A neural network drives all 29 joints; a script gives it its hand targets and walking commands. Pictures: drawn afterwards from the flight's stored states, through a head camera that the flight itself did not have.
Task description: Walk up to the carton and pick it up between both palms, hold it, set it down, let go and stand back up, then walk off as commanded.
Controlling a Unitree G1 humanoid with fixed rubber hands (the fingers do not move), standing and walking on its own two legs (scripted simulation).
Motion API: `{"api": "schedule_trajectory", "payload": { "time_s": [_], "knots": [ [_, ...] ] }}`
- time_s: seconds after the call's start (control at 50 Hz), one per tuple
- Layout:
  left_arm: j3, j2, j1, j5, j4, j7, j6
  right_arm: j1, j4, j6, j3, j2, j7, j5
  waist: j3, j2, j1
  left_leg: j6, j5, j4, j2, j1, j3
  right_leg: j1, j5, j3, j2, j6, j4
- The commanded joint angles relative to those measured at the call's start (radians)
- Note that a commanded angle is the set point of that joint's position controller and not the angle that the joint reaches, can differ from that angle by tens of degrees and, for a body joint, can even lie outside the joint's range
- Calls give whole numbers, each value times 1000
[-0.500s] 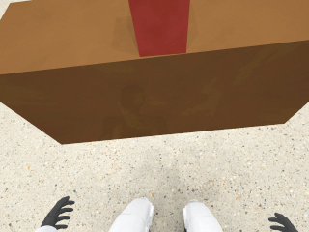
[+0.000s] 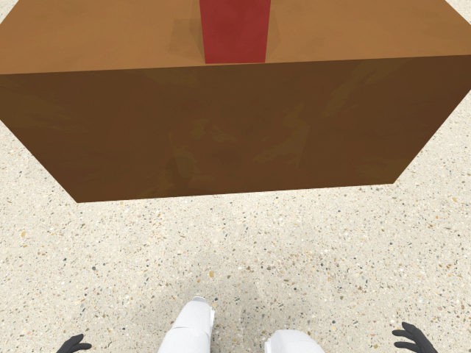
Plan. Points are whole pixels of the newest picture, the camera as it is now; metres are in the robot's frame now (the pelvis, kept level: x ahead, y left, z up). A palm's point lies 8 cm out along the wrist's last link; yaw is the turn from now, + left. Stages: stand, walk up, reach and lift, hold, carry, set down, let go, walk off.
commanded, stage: walk off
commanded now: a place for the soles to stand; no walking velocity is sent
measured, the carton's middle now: (234, 0) +0.92 +0.02 +0.10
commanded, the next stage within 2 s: stand in 0.98 s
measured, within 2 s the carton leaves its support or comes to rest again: neither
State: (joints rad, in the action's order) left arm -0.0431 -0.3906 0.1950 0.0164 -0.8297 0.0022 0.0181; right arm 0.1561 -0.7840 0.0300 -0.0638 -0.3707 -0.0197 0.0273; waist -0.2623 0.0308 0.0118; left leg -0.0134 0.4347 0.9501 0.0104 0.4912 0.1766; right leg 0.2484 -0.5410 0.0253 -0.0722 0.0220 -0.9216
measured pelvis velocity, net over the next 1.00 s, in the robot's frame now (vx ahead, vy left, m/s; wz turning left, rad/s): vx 0.00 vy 0.01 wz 0.03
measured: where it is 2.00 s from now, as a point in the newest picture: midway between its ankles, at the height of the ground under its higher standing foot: outside the picture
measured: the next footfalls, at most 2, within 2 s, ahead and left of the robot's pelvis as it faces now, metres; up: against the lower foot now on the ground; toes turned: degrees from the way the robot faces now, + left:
left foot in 0.16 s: +0.07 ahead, +0.14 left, +0.00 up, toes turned -6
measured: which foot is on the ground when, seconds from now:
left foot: up 0.00-0.14, down 0.16-1.00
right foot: down 0.00-1.00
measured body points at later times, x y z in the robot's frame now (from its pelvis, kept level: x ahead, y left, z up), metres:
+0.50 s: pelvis -0.02 +0.02 +0.03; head -0.04 +0.00 +0.48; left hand +0.09 +0.32 -0.06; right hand +0.05 -0.28 -0.10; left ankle +0.03 +0.14 -0.68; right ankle -0.02 -0.11 -0.68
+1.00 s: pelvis +0.00 +0.01 +0.04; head +0.02 +0.01 +0.49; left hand +0.08 +0.31 -0.08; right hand +0.12 -0.27 -0.08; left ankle +0.03 +0.15 -0.68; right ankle -0.02 -0.12 -0.68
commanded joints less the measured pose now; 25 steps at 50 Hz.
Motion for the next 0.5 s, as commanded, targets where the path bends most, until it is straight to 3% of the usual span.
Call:
{"api": "schedule_trajectory", "payload": {
  "time_s": [0.0, 0.02, 0.04, 0.06, 0.08, 0.1, 0.12, 0.14, 0.16, 0.18, 0.2, 0.22, 0.24, 0.26, 0.3, 0.32, 0.36, 0.38, 0.4, 0.42, 0.44, 0.46, 0.48],
  "knots": [
    [-84, -347, -81, 19, 95, -24, -36, -72, 30, -28, -69, -276, -10, -28, 58, -63, -34, 69, 126, 154, -77, -9, 111, 300, -119, 638, 438, 181, 667],
    [-85, -314, -127, 19, 92, -19, -46, 2, 15, -30, -67, -260, 4, -37, 96, -125, -7, 58, 60, 82, -54, -24, 46, 182, -78, 415, 350, 170, 593],
    [-87, -283, -157, 9, 82, -17, -53, 45, 6, -47, -65, -240, 8, -41, 141, -179, 19, 59, 41, 13, -53, -70, -2, 136, 11, 307, 291, 167, 530],
    [-84, -258, -152, 9, 88, -18, -62, 69, -1, -56, -54, -233, 7, -32, 141, -210, 16, 56, 7, -23, -61, -78, -26, 109, 139, 331, 311, 158, 491],
    [-90, -254, -143, 7, 84, -10, -63, 109, -2, -62, -55, -223, 8, -25, 194, -199, 21, 44, -2, -101, -27, -155, -66, 119, 106, 306, 311, 160, 461],
    [-95, -265, -123, 16, 88, -11, -56, 101, -16, -64, -53, -229, 16, -14, 191, -240, 10, 49, 19, -189, -36, -192, -80, 145, 90, 295, 286, 152, 438],
    [-86, -243, -105, 14, 74, -14, -51, 74, -26, -66, -47, -229, 15, -11, 169, -234, 5, 63, 50, -255, -60, -187, -67, 127, 150, 283, 264, 134, 423],
    [-91, -242, -106, 11, 73, -10, -47, 98, -52, -72, -46, -220, 14, -5, 154, -241, 25, 75, 33, -364, -42, -250, -33, 170, 39, 273, 259, 127, 416],
    [-88, -214, -81, 12, 76, -9, -42, 91, -39, -76, -43, -217, 14, 5, 145, -198, 32, 96, 40, -422, -35, -299, 13, 208, 53, 229, 220, 95, 388],
    [-61, -169, -47, -1, 78, -6, -55, 42, -26, -92, -47, -259, 14, 12, 201, -45, 8, 155, -3, -427, 56, -288, 217, 238, 92, 171, 141, 48, 315],
    [-68, -162, -32, 2, 64, -9, -58, 17, -33, -81, -47, -275, 19, 9, 141, -41, -23, 187, 129, -447, 110, -126, 282, 163, -49, 102, 105, 30, 346],
    [-66, -181, -20, 3, 28, -11, -66, 11, -35, -71, -38, -268, 20, 9, 82, -74, -33, 170, 211, -428, 86, 11, 258, 94, -128, 143, 139, 35, 414],
    [-73, -223, -19, 4, 15, -3, -79, -11, -28, -66, -30, -244, 24, 10, 76, -115, -43, 120, 194, -389, 9, 64, 157, 33, -202, 232, 177, 62, 478],
    [-75, -238, -27, 0, 24, -3, -77, -11, -18, -68, -18, -211, 28, -5, 117, -121, -35, 91, 131, -368, -24, 9, 62, 53, -261, 314, 240, 111, 516],
    [-80, -271, -44, 10, 8, -3, -67, 45, -56, -73, -21, -211, 29, -6, 139, -115, -10, 83, 98, -308, -54, -76, 41, 136, -341, 378, 285, 161, 568],
    [-76, -256, -90, 3, 21, -1, -70, 46, -63, -75, -24, -205, 30, -7, 137, -109, 9, 83, 66, -332, -43, -130, 30, 172, -329, 325, 275, 144, 574],
    [-63, -222, -107, 6, 26, 0, -67, 70, -75, -76, -27, -217, 35, 3, 114, -64, 31, 116, 104, -474, -1, -149, 95, 191, -187, 180, 178, 70, 504],
    [-61, -191, -105, 1, 17, -3, -62, 51, -68, -82, -23, -218, 33, 6, 111, -8, 13, 134, 130, -552, 38, -109, 180, 164, -112, 124, 140, 45, 423],
    [-62, -180, -93, -2, 14, -7, -64, 31, -64, -82, -24, -231, 35, 11, 114, 0, -16, 153, 155, -593, 65, -68, 250, 93, -27, 98, 117, 36, 373],
    [-64, -177, -86, -10, 2, -4, -70, 4, -61, -82, -19, -233, 33, 9, 131, -20, -20, 159, 152, -594, 79, -68, 262, 58, 3, 82, 113, 26, 375],
    [-58, -182, -59, -6, -1, -1, -76, 4, -53, -85, -13, -231, 32, 9, 148, -38, -46, 147, 69, -558, 73, -44, 245, 6, 26, 106, 123, 36, 399],
    [-63, -197, -66, -5, -4, -2, -80, -28, -45, -85, -11, -216, 32, 6, 143, -70, -47, 120, 8, -527, 40, -27, 160, -24, 21, 149, 136, 46, 447],
    [-53, -208, -89, -2, -1, -5, -76, -23, -53, -80, -8, -204, 32, 5, 147, -36, -33, 98, -49, -501, 17, -33, 106, -6, -14, 183, 164, 66, 478]
  ]
}}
